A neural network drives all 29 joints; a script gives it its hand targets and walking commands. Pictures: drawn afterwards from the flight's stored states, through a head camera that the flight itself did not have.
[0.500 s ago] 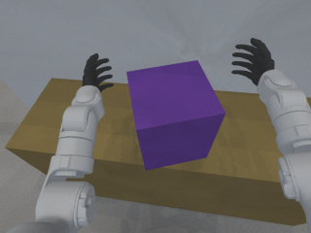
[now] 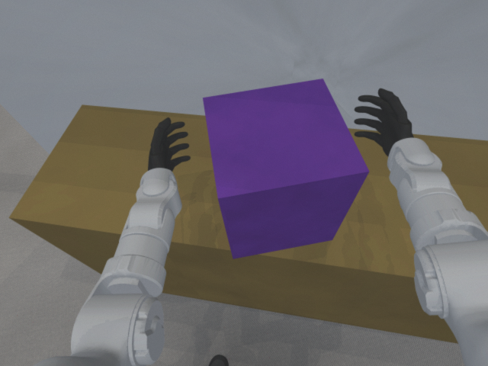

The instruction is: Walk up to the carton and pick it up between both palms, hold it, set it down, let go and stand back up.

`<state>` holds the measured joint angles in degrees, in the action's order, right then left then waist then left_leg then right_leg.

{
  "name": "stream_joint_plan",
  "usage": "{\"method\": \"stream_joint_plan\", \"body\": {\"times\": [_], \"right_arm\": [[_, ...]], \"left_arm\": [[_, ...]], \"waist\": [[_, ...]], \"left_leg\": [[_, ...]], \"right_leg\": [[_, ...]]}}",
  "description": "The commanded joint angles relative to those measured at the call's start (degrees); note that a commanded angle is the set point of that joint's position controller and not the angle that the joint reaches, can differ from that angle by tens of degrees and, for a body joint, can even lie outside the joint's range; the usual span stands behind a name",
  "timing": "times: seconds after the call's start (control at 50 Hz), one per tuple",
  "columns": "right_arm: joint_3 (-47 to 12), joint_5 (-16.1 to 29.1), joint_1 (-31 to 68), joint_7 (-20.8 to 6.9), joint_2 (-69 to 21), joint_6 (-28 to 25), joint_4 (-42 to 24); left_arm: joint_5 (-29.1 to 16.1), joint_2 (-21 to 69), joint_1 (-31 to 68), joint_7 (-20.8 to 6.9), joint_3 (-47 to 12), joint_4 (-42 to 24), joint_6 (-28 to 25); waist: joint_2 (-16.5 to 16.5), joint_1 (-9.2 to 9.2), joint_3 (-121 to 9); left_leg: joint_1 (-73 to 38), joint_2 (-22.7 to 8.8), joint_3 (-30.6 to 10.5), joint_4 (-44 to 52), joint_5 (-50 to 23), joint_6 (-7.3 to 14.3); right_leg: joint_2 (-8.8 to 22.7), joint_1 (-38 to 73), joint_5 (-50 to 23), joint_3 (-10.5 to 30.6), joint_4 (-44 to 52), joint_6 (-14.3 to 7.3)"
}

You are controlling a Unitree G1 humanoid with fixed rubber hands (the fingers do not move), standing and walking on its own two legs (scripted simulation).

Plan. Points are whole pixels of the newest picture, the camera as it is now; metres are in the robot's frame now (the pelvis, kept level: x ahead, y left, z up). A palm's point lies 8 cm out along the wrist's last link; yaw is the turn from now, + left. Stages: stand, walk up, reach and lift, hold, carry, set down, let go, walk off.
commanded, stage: reach and lift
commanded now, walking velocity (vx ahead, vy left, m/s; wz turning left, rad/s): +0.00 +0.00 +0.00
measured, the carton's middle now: (274, 176) +0.46 +0.05 -0.01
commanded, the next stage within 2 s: none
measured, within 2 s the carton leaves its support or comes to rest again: neither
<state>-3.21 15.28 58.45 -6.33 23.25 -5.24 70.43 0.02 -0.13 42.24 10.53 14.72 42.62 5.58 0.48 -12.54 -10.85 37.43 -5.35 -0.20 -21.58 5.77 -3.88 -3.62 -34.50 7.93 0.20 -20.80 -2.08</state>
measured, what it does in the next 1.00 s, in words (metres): stands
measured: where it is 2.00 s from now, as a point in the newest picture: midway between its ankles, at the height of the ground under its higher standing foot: outside the picture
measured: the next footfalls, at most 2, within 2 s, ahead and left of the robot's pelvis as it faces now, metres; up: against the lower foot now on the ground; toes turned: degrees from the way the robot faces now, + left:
none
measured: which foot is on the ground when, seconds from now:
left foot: down 0.00-1.00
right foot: down 0.00-1.00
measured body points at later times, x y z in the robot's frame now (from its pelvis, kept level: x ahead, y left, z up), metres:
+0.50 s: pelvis +0.00 +0.01 -0.01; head +0.12 -0.01 +0.42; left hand +0.41 +0.22 +0.02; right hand +0.53 -0.12 +0.04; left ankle +0.02 +0.16 -0.74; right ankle +0.00 -0.10 -0.74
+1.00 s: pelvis +0.00 +0.00 +0.00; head +0.13 +0.00 +0.43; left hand +0.41 +0.21 +0.03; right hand +0.50 -0.08 +0.04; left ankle +0.02 +0.16 -0.74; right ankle +0.00 -0.10 -0.74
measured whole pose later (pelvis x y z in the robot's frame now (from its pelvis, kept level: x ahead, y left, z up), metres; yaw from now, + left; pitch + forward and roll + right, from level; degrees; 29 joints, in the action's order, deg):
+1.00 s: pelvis +0.00 +0.00 +0.00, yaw -1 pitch +25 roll -1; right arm 19.8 -12.4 57.7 -3.5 9.4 -15.9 72.7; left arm 16.4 9.6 43.7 10.4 31.3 47.2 -9.9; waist -0.4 -10.4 -11.1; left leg 40.9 -5.2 1.8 -20.6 5.0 -3.2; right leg -3.1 -38.8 7.5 1.0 -20.9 -1.7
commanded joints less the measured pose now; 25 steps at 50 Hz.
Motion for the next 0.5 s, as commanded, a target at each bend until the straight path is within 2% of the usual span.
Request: {"method": "stream_joint_plan", "body": {"times": [0.0,0.12,0.18,0.3,0.48], "right_arm": [[2.76,-0.99,33.36,0.30,9.08,-6.72,-11.05],[2.55,-1.91,31.94,0.86,8.83,-8.28,-5.94],[1.74,-1.89,31.32,1.03,8.58,-9.36,-3.17],[0.27,-0.43,32.11,1.16,8.21,-11.21,-3.56],[-1.00,0.17,31.12,0.66,5.82,-10.97,-3.37]], "left_arm": [[-1.34,-7.48,28.00,1.44,-2.10,-9.37,-9.49],[-2.36,-6.54,26.34,1.42,-2.78,-1.26,-12.94],[-2.10,-6.13,24.93,1.00,-2.20,2.73,-14.35],[-1.71,-5.70,25.56,1.15,-1.55,1.07,-15.99],[-1.12,-3.06,24.33,1.07,-1.43,-0.87,-16.25]], "waist": [[-8.36,-0.21,-49.11],[-9.96,0.15,-49.72],[-10.79,-0.25,-48.37],[-9.87,-1.20,-50.23],[-10.07,-1.15,-49.87]], "left_leg": [[-12.44,4.43,6.68,-4.64,-17.66,0.28],[-11.14,4.22,6.79,-6.98,-16.92,0.22],[-10.22,4.04,6.88,-7.58,-18.00,0.26],[-10.32,3.92,7.21,-8.85,-22.38,-0.32],[-11.11,3.75,6.86,-9.33,-23.82,-0.04]], "right_leg": [[-0.67,27.56,-27.21,-1.58,-5.72,3.91],[-0.98,23.89,-24.69,-1.82,-6.77,3.60],[-1.09,23.16,-24.84,-1.90,-7.31,3.68],[-1.50,23.20,-27.78,-2.07,-8.27,3.74],[-1.48,22.66,-29.30,-1.82,-8.18,3.51]]}}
